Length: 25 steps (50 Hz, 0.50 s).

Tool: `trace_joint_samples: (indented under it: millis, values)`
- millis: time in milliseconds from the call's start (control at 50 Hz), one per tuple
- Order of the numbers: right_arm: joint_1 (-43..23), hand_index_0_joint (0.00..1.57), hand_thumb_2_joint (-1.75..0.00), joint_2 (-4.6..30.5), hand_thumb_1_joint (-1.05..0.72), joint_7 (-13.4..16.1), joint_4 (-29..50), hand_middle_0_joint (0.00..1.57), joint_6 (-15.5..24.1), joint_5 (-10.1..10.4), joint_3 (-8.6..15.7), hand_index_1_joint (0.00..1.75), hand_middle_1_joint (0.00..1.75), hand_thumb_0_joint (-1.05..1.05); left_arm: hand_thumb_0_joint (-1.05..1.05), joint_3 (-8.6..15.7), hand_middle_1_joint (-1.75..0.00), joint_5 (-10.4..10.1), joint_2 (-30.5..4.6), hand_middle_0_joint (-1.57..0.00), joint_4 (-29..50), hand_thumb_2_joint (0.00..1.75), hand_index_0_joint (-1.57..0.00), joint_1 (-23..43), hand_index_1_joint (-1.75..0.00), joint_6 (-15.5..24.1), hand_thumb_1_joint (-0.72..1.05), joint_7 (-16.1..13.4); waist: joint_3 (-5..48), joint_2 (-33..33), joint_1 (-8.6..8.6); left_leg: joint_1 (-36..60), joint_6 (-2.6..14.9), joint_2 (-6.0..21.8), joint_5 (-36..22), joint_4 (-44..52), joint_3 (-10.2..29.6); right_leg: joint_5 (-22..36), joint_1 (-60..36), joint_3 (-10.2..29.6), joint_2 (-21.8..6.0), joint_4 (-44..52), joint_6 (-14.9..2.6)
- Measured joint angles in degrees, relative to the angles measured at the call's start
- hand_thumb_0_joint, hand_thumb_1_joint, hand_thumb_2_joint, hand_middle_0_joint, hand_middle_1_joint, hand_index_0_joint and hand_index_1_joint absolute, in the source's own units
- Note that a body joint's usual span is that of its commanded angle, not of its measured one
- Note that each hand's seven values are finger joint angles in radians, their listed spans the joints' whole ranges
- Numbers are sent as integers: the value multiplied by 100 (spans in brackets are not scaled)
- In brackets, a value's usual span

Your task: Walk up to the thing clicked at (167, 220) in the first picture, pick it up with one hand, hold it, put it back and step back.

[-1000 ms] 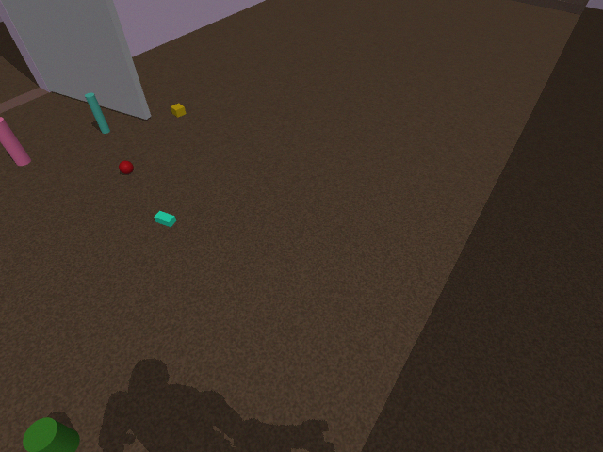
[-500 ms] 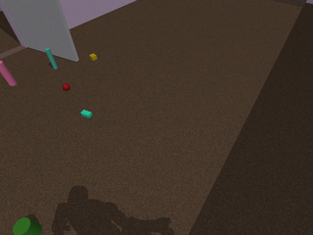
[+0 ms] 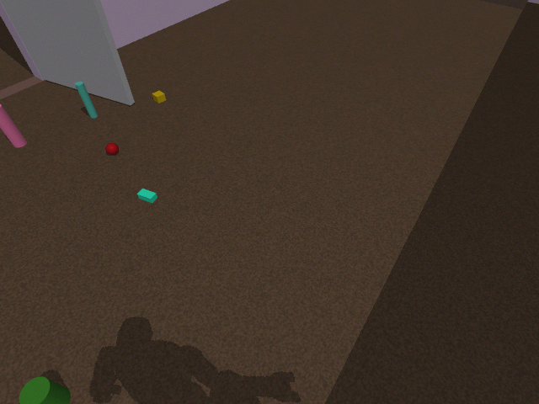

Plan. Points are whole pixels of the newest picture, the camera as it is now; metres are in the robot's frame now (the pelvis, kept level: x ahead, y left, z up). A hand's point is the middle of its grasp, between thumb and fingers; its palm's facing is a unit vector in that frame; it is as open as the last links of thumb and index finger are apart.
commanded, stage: stand
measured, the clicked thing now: (147, 195) +1.18 +0.61 -0.77
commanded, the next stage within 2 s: walk up in 0.12 s
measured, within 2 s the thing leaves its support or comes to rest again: neither
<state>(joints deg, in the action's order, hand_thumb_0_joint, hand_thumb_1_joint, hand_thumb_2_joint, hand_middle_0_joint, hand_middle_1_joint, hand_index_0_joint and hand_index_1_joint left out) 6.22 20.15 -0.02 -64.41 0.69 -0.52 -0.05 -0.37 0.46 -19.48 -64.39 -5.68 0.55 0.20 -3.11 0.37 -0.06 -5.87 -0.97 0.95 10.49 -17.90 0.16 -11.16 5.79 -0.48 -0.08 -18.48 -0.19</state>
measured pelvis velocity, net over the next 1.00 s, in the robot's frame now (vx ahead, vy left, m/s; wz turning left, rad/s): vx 0.00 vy -0.08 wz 0.79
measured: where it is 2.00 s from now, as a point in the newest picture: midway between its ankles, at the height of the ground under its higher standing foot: outside the picture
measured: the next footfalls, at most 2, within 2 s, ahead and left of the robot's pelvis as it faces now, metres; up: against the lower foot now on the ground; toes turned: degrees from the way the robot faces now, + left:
left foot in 0.64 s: -0.02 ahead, +0.11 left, +0.00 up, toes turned +32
right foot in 0.92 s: +0.12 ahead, -0.12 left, +0.00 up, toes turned +41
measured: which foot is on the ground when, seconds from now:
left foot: down 0.00-0.32, up 0.34-0.62, down 0.64-0.92, up 0.94-1.00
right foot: down 0.00-0.64, up 0.66-0.90, down 0.92-1.00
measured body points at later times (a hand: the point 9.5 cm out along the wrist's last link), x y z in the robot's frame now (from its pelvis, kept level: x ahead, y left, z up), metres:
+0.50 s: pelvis -0.02 -0.05 -0.01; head +0.03 -0.03 +0.43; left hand +0.00 +0.29 -0.11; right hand +0.17 -0.33 -0.12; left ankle -0.05 +0.10 -0.70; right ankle -0.02 -0.14 -0.75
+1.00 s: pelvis +0.00 -0.08 -0.03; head +0.03 -0.07 +0.42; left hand -0.19 +0.20 -0.12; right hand +0.31 -0.22 -0.13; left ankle -0.07 +0.05 -0.70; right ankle +0.09 -0.15 -0.75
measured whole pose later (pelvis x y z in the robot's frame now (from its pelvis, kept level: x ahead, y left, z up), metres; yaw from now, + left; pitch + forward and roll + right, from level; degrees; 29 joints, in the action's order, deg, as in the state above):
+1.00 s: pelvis +0.00 -0.08 -0.03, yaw +45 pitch -2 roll +1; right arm 14.4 24.4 -0.4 -37.8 -3.5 -2.1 4.4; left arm 3.6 2.0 -24.1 -42.3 -16.6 0.2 0.6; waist -6.5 1.8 -1.8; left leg -29.6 0.0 -5.6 26.0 -58.6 8.2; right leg -20.6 18.7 -4.0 -3.0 -41.5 -1.0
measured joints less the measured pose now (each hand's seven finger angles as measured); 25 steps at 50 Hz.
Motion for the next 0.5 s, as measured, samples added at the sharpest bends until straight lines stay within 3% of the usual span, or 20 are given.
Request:
trace_joint_samples:
  millis: [140,200,280,320,340,400,440,500]
  values:
    - [21,20,-89,-2,-90,-12,95,20,-32,13,37,30,30,0,0,53,-30,2,-9,-21,67,89,-20,47,-30,-49,90,28,-18,-10,41,-64,0,-12,24,-79,71,-43,27,-70,-11,-61,-9]
    - [266,20,-89,-1,-90,-33,494,20,-45,17,150,30,30,0,1,265,-30,-7,-117,-21,498,89,-20,305,-30,-199,90,65,-237,-142,75,-414,16,-176,96,-482,379,-368,366,-340,-167,-721,-50]
    - [610,21,-89,43,-90,-10,870,20,-151,-56,307,30,30,0,1,448,-30,19,-250,-21,1128,89,-20,566,-30,-282,90,118,-405,-200,146,-896,-77,-387,94,-872,967,-1032,678,55,-13,-1434,-255]
    - [697,21,-89,147,-90,13,1000,20,-227,-71,356,30,30,0,0,491,-30,44,-243,-21,1411,89,-20,559,-30,-232,90,129,-458,-102,75,-1137,-83,-411,152,-1168,1169,-758,671,1,42,-1329,-214]
    - [698,21,-89,193,-90,37,1055,20,-267,-66,382,30,30,0,0,495,-30,78,-229,-21,1517,89,-20,520,-30,-214,90,129,-496,-38,75,-1316,10,-398,447,-1559,1108,-762,656,-121,54,-1332,-202]
    - [735,20,-89,222,-90,55,1312,20,-350,-112,428,30,30,0,0,499,-30,151,-226,-21,1718,89,-20,381,-30,-260,90,158,-550,-163,56,-1898,71,-381,1339,-3203,383,-801,554,-391,-168,-1276,-248]
    - [752,20,-89,282,-90,-16,1538,20,-348,-111,448,30,30,0,0,478,-30,194,-185,-21,1808,89,-20,263,-30,-265,90,154,-588,-196,32,-2031,89,-261,1237,-3671,118,-750,440,-549,-270,-1144,-245]
    - [769,20,-89,344,-90,-143,1816,20,-304,-113,472,30,30,0,0,443,-30,236,-159,-21,1946,89,-20,68,-30,-241,90,186,-626,-217,-1,-1944,138,-44,1003,-3397,-40,-787,342,-832,-356,-1130,-231]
